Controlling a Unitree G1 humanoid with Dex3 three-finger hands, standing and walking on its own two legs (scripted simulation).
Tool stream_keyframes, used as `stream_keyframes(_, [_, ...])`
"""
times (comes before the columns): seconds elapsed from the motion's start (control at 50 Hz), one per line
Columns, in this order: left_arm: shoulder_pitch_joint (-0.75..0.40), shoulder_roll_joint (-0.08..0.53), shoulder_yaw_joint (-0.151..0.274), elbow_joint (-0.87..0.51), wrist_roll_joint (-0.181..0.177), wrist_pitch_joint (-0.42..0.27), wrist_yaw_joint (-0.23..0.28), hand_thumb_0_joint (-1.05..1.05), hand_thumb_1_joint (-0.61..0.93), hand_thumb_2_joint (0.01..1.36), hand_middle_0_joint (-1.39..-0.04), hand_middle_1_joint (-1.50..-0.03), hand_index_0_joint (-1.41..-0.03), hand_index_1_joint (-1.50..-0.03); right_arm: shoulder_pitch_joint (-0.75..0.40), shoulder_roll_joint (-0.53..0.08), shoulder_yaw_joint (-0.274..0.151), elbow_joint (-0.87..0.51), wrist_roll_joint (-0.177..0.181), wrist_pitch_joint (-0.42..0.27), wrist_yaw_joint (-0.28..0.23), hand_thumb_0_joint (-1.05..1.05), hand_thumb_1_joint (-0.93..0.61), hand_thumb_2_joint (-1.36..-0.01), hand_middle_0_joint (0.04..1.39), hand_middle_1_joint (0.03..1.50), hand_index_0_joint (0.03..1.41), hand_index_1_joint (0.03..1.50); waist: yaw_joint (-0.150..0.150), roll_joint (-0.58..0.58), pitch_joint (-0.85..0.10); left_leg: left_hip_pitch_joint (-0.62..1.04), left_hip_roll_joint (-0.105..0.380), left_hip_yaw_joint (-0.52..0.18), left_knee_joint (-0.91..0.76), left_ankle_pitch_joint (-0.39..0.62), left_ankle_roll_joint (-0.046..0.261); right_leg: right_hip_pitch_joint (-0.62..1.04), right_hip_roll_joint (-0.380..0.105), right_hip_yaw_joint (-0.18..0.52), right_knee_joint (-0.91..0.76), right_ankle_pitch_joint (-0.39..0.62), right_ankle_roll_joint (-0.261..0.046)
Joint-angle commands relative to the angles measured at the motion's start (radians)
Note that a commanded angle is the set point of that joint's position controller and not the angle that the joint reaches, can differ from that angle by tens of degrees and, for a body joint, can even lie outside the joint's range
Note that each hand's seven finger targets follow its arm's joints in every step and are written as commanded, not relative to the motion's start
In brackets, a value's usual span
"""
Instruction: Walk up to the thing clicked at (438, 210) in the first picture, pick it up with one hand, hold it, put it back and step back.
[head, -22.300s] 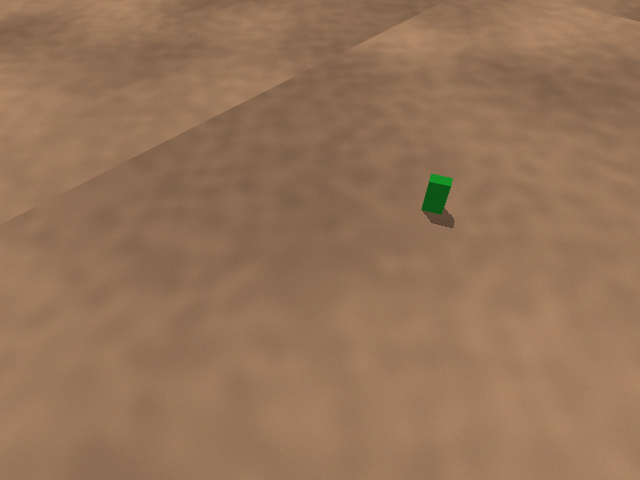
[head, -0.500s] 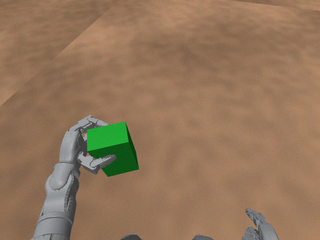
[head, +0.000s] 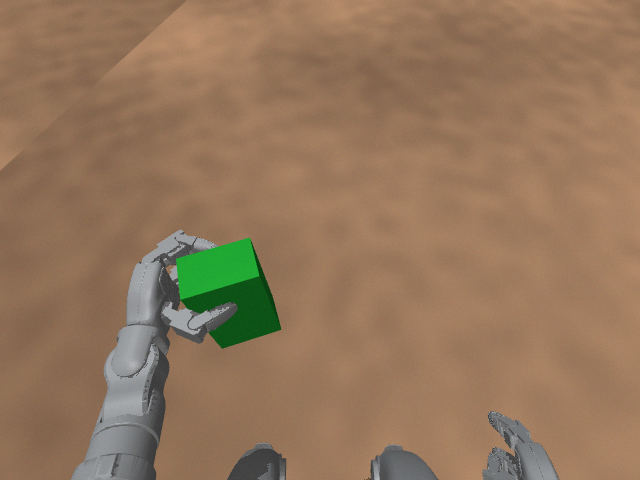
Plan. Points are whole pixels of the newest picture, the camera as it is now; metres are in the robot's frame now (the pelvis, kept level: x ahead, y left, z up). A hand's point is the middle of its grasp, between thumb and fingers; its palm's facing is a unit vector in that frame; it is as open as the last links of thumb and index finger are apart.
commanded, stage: crouch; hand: left
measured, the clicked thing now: (234, 298) +0.34 +0.14 -0.02
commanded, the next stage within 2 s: lower in 1.50 s
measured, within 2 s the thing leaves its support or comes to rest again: neither
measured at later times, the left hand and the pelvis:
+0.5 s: hand (237, 313) +0.41 +0.18 -0.22, palm faces +0.04 -1.00 +0.00, open 9.8 cm; pelvis -0.04 +0.00 -0.20, yaw -1 degrees
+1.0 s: hand (247, 319) +0.46 +0.19 -0.39, palm faces +0.07 -1.00 -0.02, open 9.8 cm; pelvis -0.08 +0.01 -0.36, yaw -5 degrees
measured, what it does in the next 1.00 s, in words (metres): lowers itself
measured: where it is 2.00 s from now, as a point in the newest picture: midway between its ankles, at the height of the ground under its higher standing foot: outside the picture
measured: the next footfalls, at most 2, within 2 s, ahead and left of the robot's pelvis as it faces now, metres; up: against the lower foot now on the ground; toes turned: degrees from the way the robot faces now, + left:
none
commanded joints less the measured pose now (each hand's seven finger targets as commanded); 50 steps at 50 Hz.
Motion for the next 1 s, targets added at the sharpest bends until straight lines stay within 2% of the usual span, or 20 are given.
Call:
stream_keyframes(0.0, [-0.344,0.138,0.057,-0.079,-0.008,-0.163,0.002,0.0,0.109,1.213,-1.212,-1.393,-1.251,-1.371,0.01,-0.14,-0.059,-0.08,-0.012,-0.049,0.002,0.0,-0.894,-0.898,0.2,0.299,0.2,0.299,-0.046,-0.004,-0.296,0.015,-0.037,0.011,0.006,0.196,0.036,-0.008,0.026,-0.008,0.003,0.232,-0.033])
stream_keyframes(0.06, [-0.411,0.176,0.088,0.011,-0.002,-0.235,-0.018,0.0,0.093,1.204,-1.204,-1.38,-1.241,-1.36,0.023,-0.155,-0.064,-0.072,-0.023,-0.056,0.013,0.0,-0.892,-0.896,0.2,0.299,0.2,0.299,-0.055,-0.004,-0.334,-0.123,-0.038,-0.002,0.11,0.126,0.036,-0.149,0.026,-0.007,0.114,0.155,-0.038])
stream_keyframes(0.08, [-0.417,0.144,0.06,0.074,-0.001,-0.255,-0.027,0.0,0.095,1.202,-1.209,-1.385,-1.248,-1.363,0.021,-0.151,-0.058,-0.074,-0.026,-0.057,0.017,0.0,-0.889,-0.895,0.2,0.299,0.2,0.299,-0.066,0.001,-0.333,-0.174,-0.041,-0.004,0.144,0.084,0.036,-0.208,0.028,-0.006,0.151,0.112,-0.042])
stream_keyframes(0.1, [-0.459,0.162,0.071,0.054,-0.001,-0.283,-0.031,0.0,0.09,1.211,-1.215,-1.397,-1.254,-1.375,0.019,-0.152,-0.056,-0.08,-0.032,-0.06,0.022,0.0,-0.888,-0.894,0.199,0.299,0.2,0.299,-0.059,0.021,-0.389,-0.203,-0.043,-0.004,0.191,0.068,0.037,-0.252,0.026,-0.002,0.188,0.092,-0.041])
stream_keyframes(0.12, [-0.482,0.233,0.117,0.059,0.002,-0.308,-0.03,0.0,0.095,1.208,-1.22,-1.395,-1.258,-1.373,0.026,-0.167,-0.06,-0.086,-0.032,-0.06,0.022,0.0,-0.888,-0.894,0.199,0.299,0.2,0.299,-0.052,0.053,-0.437,-0.235,-0.044,-0.011,0.223,0.059,0.031,-0.281,0.025,-0.004,0.233,0.077,-0.045])
stream_keyframes(0.16, [-0.514,0.185,0.081,0.129,-0.004,-0.34,-0.035,0.0,0.086,1.215,-1.22,-1.401,-1.261,-1.378,0.022,-0.165,-0.05,-0.094,-0.04,-0.063,0.032,0.0,-0.884,-0.893,0.199,0.299,0.2,0.299,-0.065,0.065,-0.478,-0.32,-0.046,-0.02,0.295,0.018,0.03,-0.37,0.024,-0.003,0.304,0.031,-0.046])
stream_keyframes(0.18, [-0.512,0.212,0.112,0.157,-0.007,-0.353,-0.031,0.0,0.092,1.215,-1.215,-1.391,-1.251,-1.372,0.024,-0.173,-0.048,-0.096,-0.042,-0.062,0.036,0.0,-0.881,-0.894,0.199,0.299,0.2,0.299,-0.051,0.061,-0.505,-0.36,-0.047,-0.02,0.329,0.016,0.031,-0.395,0.021,0.005,0.332,0.02,-0.046])
stream_keyframes(0.26, [-0.614,0.237,0.111,0.172,0.002,-0.386,-0.035,0.0,0.04,1.182,-1.202,-1.363,-1.235,-1.347,0.041,-0.195,-0.043,-0.098,-0.052,-0.051,0.047,0.0,-0.886,-0.895,0.199,0.3,0.2,0.3,-0.061,0.097,-0.665,-0.41,-0.044,-0.033,0.453,0.103,0.03,-0.513,0.024,-0.002,0.465,0.067,-0.052])
stream_keyframes(0.4, [-0.704,0.336,0.223,0.253,0.017,-0.409,-0.026,0.0,0.145,1.193,-1.214,-1.355,-1.24,-1.343,0.079,-0.209,-0.039,-0.05,-0.073,-0.016,0.061,0.0,-0.898,-0.901,0.2,0.3,0.2,0.3,-0.059,0.053,-0.803,-0.621,-0.048,-0.018,0.665,0.184,0.05,-0.559,0.025,0.019,0.637,0.187,-0.045])
stream_keyframes(0.44, [-0.751,0.299,0.192,0.29,0.033,-0.412,-0.03,0.0,0.163,1.19,-1.219,-1.352,-1.243,-1.341,0.077,-0.203,-0.038,-0.036,-0.082,-0.009,0.07,0.0,-0.904,-0.902,0.2,0.3,0.2,0.3,-0.087,0.057,-0.791,-0.669,-0.048,-0.017,0.713,0.163,0.053,-0.626,0.027,0.019,0.679,0.166,-0.045])
stream_keyframes(0.5, [-0.811,0.306,0.2,0.347,0.055,-0.419,-0.034,0.0,0.17,1.178,-1.198,-1.332,-1.223,-1.319,0.089,-0.213,-0.039,-0.013,-0.091,0.0,0.08,0.0,-0.902,-0.902,0.2,0.3,0.2,0.3,-0.118,0.072,-0.782,-0.711,-0.046,-0.026,0.772,0.14,0.05,-0.749,0.032,-0.011,0.759,0.122,-0.053])
stream_keyframes(0.56, [-0.852,0.359,0.243,0.438,0.076,-0.429,-0.023,0.0,0.158,1.173,-1.202,-1.326,-1.224,-1.317,0.078,-0.221,-0.029,-0.014,-0.1,0.01,0.089,0.0,-0.9,-0.901,0.2,0.3,0.2,0.3,-0.123,0.06,-0.757,-0.807,-0.045,-0.027,0.834,0.067,0.049,-0.842,0.035,-0.026,0.824,0.046,-0.055])
stream_keyframes(0.62, [-0.951,0.374,0.233,0.458,0.089,-0.444,-0.02,0.0,0.147,1.174,-1.201,-1.334,-1.229,-1.319,0.072,-0.227,-0.011,-0.023,-0.111,0.014,0.099,0.0,-0.897,-0.9,0.2,0.3,0.2,0.3,-0.15,0.124,-0.757,-0.844,-0.047,-0.031,0.881,0.018,0.039,-0.942,0.034,-0.041,0.895,-0.009,-0.061])
stream_keyframes(0.66, [-1.002,0.42,0.242,0.487,0.109,-0.452,-0.008,0.0,0.165,1.164,-1.212,-1.333,-1.242,-1.316,0.069,-0.231,-0.003,-0.027,-0.118,0.018,0.101,0.0,-0.897,-0.9,0.2,0.3,0.2,0.3,-0.155,0.152,-0.748,-0.889,-0.045,-0.026,0.905,-0.058,0.034,-0.975,0.034,-0.048,0.924,-0.072,-0.06])
stream_keyframes(0.68, [-1.014,0.475,0.28,0.485,0.116,-0.457,0.004,0.0,0.162,1.175,-1.21,-1.334,-1.236,-1.321,0.074,-0.238,-0.001,-0.025,-0.12,0.021,0.102,0.0,-0.895,-0.9,0.2,0.3,0.2,0.3,-0.144,0.145,-0.76,-0.916,-0.045,-0.018,0.923,-0.079,0.035,-0.959,0.035,-0.045,0.935,-0.086,-0.057])
stream_keyframes(0.7, [-1.059,0.471,0.257,0.478,0.128,-0.458,0.009,0.0,0.144,1.181,-1.214,-1.346,-1.243,-1.33,0.067,-0.237,0.004,-0.028,-0.123,0.025,0.103,0.0,-0.892,-0.899,0.2,0.3,0.2,0.3,-0.162,0.167,-0.753,-0.941,-0.047,-0.015,0.926,-0.117,0.033,-0.974,0.034,-0.047,0.947,-0.108,-0.058])
stream_keyframes(0.78, [-1.162,0.536,0.264,0.489,0.153,-0.446,0.031,0.0,0.13,1.174,-1.197,-1.341,-1.223,-1.328,0.083,-0.257,0.025,-0.023,-0.131,0.04,0.106,0.0,-0.895,-0.902,0.2,0.3,0.2,0.3,-0.192,0.228,-0.788,-0.948,-0.044,-0.014,0.98,-0.152,0.031,-1.017,0.034,-0.063,1.002,-0.126,-0.054])
stream_keyframes(0.9, [-1.183,0.628,0.303,0.557,0.172,-0.409,0.052,0.0,0.069,1.128,-1.147,-1.294,-1.175,-1.28,0.095,-0.283,0.061,-0.012,-0.144,0.065,0.105,0.0,-0.891,-0.901,0.2,0.3,0.2,0.3,-0.227,0.219,-0.714,-1.072,-0.043,-0.018,1.068,-0.191,0.04,-1.055,0.04,-0.083,1.056,-0.144,-0.042])
stream_keyframes(0.96, [-1.136,0.645,0.309,0.612,0.184,-0.393,0.047,0.0,0.068,1.117,-1.149,-1.291,-1.182,-1.272,0.097,-0.299,0.08,-0.015,-0.15,0.078,0.111,0.0,-0.892,-0.899,0.2,0.3,0.2,0.3,-0.241,0.209,-0.673,-1.117,-0.041,-0.033,1.1,-0.164,0.04,-1.074,0.044,-0.1,1.094,-0.12,-0.042])
stream_keyframes(0.98, [-1.131,0.607,0.283,0.633,0.182,-0.385,0.038,0.0,0.067,1.105,-1.146,-1.289,-1.184,-1.266,0.093,-0.303,0.085,-0.02,-0.152,0.081,0.113,0.0,-0.894,-0.899,0.2,0.3,0.2,0.3,-0.257,0.213,-0.647,-1.121,-0.039,-0.041,1.11,-0.154,0.04,-1.098,0.044,-0.108,1.107,-0.107,-0.043])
